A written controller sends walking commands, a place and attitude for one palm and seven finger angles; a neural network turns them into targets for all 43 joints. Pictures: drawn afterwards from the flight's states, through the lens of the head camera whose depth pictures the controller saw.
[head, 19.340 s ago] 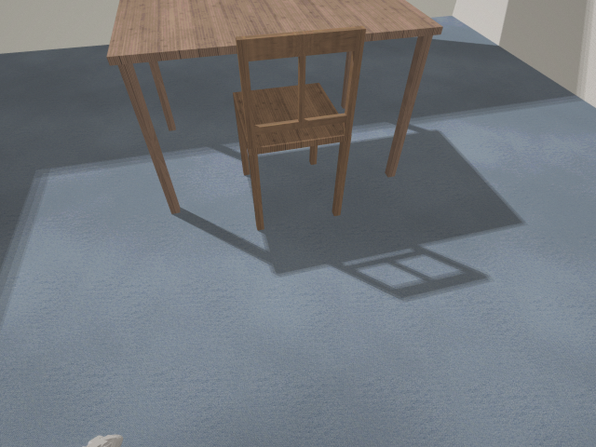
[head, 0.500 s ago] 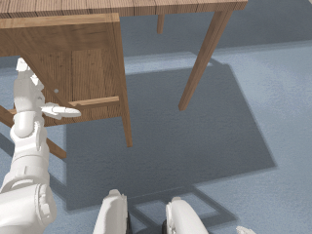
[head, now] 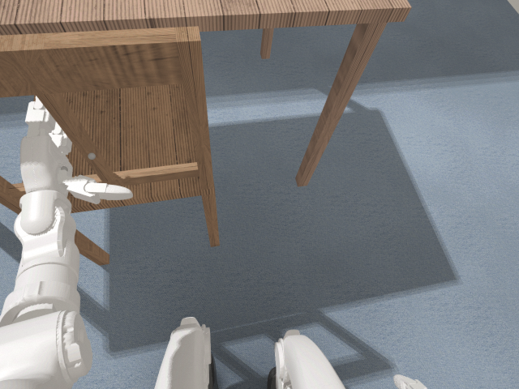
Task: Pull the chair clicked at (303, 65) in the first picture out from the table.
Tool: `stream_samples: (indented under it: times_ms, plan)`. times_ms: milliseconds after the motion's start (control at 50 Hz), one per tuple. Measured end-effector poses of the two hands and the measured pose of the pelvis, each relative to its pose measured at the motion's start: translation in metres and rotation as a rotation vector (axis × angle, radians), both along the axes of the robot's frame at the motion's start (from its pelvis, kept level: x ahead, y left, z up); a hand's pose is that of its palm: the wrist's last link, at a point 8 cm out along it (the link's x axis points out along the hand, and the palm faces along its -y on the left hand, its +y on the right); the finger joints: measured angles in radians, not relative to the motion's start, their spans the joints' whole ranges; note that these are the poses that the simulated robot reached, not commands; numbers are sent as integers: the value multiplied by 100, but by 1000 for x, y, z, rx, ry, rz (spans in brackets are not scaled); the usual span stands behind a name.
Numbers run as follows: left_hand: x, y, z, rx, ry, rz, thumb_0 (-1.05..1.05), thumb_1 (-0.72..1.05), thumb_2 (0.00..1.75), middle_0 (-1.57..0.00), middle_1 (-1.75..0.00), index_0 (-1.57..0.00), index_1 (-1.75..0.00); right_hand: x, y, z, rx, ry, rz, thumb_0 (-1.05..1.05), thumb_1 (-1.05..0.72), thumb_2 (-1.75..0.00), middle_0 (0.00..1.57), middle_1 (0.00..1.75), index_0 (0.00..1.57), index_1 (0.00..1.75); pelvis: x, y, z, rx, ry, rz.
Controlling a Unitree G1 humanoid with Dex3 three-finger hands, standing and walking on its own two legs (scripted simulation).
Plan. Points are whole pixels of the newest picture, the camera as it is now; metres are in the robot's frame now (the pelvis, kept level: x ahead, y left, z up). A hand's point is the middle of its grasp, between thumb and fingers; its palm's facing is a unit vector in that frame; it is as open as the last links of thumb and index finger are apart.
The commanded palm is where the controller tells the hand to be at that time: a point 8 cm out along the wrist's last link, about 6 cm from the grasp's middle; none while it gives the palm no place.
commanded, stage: hook a spindle and tug to test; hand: left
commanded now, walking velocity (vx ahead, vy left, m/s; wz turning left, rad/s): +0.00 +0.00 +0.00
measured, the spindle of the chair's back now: (82, 141) +0.49 +0.28 +0.00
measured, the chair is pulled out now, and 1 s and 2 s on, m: -0.02 -0.01 0.05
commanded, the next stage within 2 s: step backward, pulling the chair out in 1.44 s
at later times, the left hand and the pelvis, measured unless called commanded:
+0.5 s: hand (85, 152) +0.45 +0.25 +0.03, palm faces +0.20 -0.98 -0.02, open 12.1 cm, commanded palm +0.42 +0.28 +0.03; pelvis +0.00 +0.01 +0.00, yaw +0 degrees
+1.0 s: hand (90, 150) +0.46 +0.25 +0.03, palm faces +0.18 -0.98 -0.01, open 5.6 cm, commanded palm +0.41 +0.28 +0.03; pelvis +0.02 +0.02 +0.01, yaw -1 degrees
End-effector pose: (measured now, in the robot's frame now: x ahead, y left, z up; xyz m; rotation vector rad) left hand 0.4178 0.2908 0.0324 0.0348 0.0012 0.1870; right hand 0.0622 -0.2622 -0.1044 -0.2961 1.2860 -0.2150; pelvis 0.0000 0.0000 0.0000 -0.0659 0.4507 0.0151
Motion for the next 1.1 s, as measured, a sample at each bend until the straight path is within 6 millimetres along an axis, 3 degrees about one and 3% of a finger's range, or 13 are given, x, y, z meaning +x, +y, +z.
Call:
stream_samples:
  times_ms: [140,340,580,840,1100]
  plan:
    - [-8,0,1,-6,-2,-1,-1,-50,30,-12,-25,-12,-25,4,3,1,9,-11,10,1,-91,-90,20,30,20,30,0,1,2,0,-7,3]
    - [-4,5,-1,-16,-3,14,-1,-47,32,-26,-71,-25,-71,3,4,-1,-1,-15,19,1,-91,-90,20,30,20,30,-3,2,-1,-6,-5,7]
    - [10,11,-1,-18,2,4,-1,-1,52,-40,-126,-39,-128,-8,8,1,-2,37,-7,1,-91,-90,20,30,20,30,3,8,0,-12,12,2]
    - [15,11,0,-25,9,-2,0,67,81,-39,-138,-40,-139,4,19,8,17,34,-20,1,-91,-90,20,30,20,30,14,16,7,-12,20,-6]
    - [4,2,1,-26,20,-3,1,76,81,-32,-137,-34,-139,33,27,16,49,-38,-8,1,-91,-90,20,30,20,30,26,20,15,-8,14,-13]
